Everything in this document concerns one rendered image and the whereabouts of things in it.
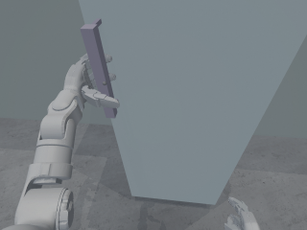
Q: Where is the left robot forearm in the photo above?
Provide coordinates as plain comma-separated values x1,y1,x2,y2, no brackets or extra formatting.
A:
14,89,84,225

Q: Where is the right robot hand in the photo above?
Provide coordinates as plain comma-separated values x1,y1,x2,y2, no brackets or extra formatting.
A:
224,196,261,230

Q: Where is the handle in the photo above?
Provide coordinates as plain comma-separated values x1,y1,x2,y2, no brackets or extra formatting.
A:
80,18,118,119

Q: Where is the fridge door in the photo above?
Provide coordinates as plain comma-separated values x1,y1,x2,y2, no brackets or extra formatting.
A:
79,0,307,205

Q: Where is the left robot upper arm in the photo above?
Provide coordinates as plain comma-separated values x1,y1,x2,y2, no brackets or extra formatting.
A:
2,187,74,230

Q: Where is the left robot hand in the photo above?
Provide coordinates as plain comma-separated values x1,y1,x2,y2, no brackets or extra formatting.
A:
63,53,120,108

